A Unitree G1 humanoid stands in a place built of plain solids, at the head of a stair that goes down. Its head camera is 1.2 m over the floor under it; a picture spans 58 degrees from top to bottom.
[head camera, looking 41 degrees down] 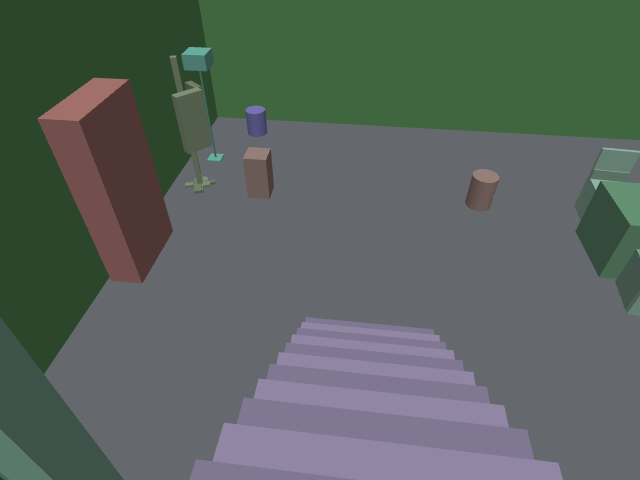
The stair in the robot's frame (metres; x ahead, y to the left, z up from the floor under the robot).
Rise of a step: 0.19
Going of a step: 0.21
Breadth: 1.20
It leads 7 degrees to the right of straight ahead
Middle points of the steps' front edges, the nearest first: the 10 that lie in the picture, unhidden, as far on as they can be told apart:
0.70 -0.23 -0.37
0.91 -0.26 -0.56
1.11 -0.28 -0.75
1.32 -0.31 -0.93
1.52 -0.33 -1.12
1.73 -0.36 -1.31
1.94 -0.38 -1.49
2.14 -0.41 -1.68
2.35 -0.43 -1.87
2.56 -0.46 -2.06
